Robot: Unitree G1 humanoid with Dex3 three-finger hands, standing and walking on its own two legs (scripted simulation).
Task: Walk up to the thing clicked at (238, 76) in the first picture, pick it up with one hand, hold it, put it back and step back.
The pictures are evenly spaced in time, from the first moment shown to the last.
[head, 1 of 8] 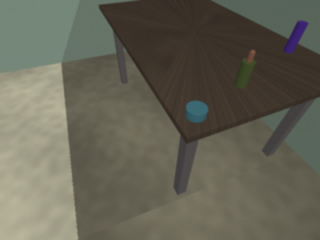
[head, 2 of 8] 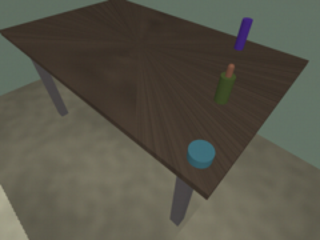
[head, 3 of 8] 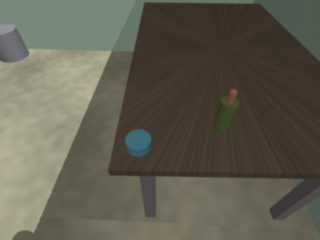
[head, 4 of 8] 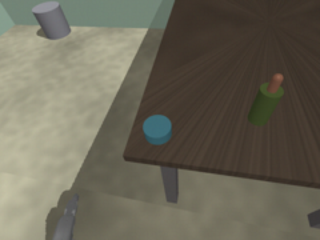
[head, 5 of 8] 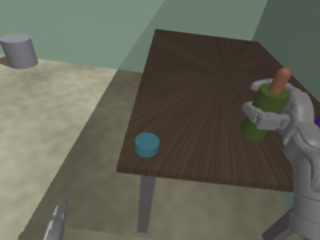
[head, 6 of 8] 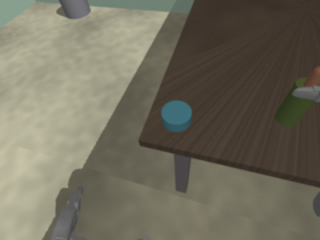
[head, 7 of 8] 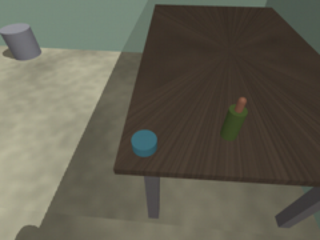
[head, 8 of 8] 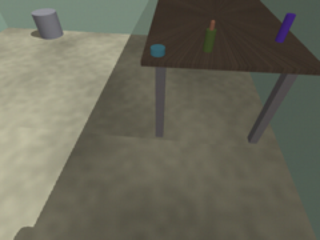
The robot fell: no
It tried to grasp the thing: yes
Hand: right
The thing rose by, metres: 0.22
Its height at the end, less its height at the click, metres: +0.00
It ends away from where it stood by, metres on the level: 0.02
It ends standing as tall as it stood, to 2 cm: yes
